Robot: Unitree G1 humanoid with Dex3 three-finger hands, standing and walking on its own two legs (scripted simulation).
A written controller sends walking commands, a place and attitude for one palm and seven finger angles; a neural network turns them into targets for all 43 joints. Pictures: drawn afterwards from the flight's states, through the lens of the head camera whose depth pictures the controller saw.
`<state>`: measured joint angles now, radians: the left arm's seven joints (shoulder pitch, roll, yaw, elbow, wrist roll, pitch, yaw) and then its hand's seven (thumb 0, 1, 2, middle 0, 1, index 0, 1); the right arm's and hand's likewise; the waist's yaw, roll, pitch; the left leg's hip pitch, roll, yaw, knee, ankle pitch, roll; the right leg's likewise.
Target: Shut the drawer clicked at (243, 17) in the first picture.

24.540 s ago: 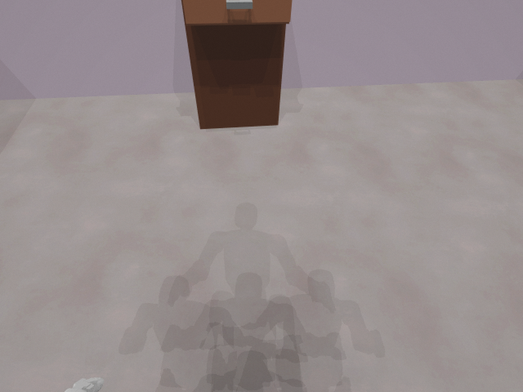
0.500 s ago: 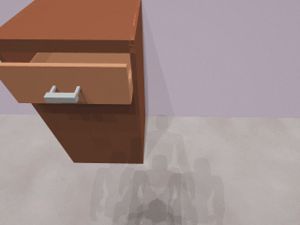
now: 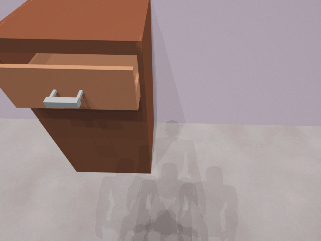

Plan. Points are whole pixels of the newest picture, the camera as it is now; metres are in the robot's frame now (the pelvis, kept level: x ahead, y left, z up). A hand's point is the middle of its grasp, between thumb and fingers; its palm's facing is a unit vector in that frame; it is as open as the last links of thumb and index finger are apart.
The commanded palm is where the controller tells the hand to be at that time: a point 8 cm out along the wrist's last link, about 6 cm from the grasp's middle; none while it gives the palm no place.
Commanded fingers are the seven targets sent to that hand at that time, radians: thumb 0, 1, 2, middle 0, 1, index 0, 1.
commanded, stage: raise the hand and make a fist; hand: left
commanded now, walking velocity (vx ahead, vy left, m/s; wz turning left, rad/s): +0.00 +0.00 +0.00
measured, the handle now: (64, 97) +0.52 +0.35 +0.03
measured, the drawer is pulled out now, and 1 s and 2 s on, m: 0.08 0.08 0.08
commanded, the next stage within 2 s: bring the fist close to the handle in 1.90 s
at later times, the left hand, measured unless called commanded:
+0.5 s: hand (97, 217) +0.18 +0.17 -0.05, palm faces +0.07 -1.00 -0.01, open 5.5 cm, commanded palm +0.19 +0.22 -0.02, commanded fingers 0.00 0.90 0.90 -0.72 -0.86 -0.72 -0.86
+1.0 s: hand (101, 163) +0.29 +0.17 +0.03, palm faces +0.01 -1.00 -0.04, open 3.3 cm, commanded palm +0.27 +0.22 +0.04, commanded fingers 0.00 0.90 0.90 -1.22 -1.40 -1.22 -1.40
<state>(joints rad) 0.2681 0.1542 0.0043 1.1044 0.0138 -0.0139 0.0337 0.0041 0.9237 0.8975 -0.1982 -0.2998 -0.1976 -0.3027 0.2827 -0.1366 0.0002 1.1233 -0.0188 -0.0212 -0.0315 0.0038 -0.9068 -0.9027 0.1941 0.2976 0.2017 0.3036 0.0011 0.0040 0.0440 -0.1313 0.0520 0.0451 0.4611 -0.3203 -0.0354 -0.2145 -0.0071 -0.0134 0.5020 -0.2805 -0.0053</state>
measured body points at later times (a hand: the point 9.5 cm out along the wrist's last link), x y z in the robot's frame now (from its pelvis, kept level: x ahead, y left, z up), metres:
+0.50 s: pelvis -0.05 +0.00 -0.08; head +0.01 +0.02 +0.37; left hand +0.17 +0.22 -0.04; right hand +0.21 -0.21 -0.10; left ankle -0.05 +0.14 -0.74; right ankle -0.01 -0.12 -0.74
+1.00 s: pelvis -0.04 +0.01 -0.04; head +0.01 +0.01 +0.41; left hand +0.28 +0.23 +0.03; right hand +0.09 -0.25 -0.14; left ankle -0.05 +0.14 -0.74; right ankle -0.01 -0.12 -0.74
